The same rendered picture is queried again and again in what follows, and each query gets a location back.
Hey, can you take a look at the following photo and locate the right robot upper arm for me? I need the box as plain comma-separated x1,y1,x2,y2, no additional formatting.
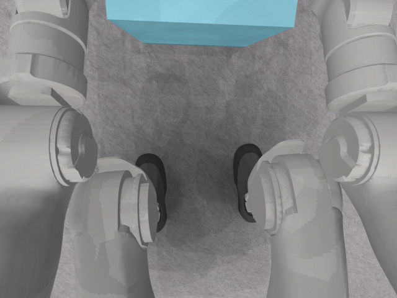
318,111,397,295

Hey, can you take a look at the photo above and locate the right robot shin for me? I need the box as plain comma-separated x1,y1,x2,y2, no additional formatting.
245,140,343,223

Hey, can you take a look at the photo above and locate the robot left forearm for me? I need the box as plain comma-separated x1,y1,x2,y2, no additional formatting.
0,0,96,109

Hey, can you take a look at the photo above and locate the robot right forearm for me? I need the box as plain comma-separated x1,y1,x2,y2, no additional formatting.
309,0,397,117

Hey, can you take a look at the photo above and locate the robot left thigh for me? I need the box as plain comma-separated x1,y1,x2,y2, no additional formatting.
72,170,157,298

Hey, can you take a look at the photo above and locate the left robot upper arm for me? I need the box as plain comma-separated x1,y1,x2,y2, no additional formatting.
0,105,98,298

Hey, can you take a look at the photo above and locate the carton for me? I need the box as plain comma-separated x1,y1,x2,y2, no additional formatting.
105,0,298,48

